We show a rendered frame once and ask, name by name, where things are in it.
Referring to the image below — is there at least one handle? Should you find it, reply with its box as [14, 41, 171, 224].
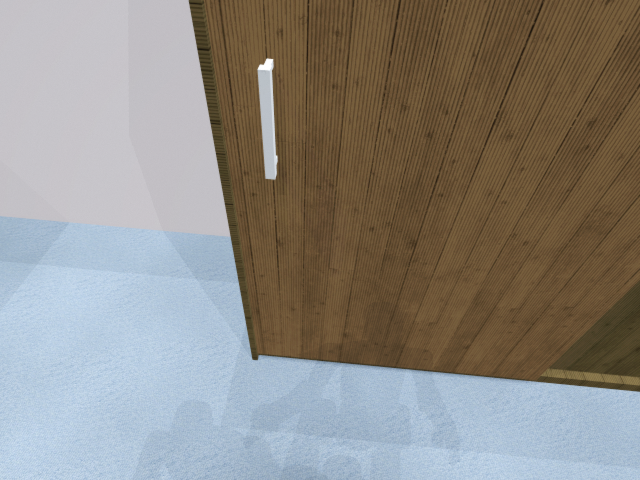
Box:
[258, 59, 278, 180]

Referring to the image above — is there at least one wardrobe door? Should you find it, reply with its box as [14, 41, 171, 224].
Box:
[204, 0, 640, 380]
[549, 280, 640, 377]

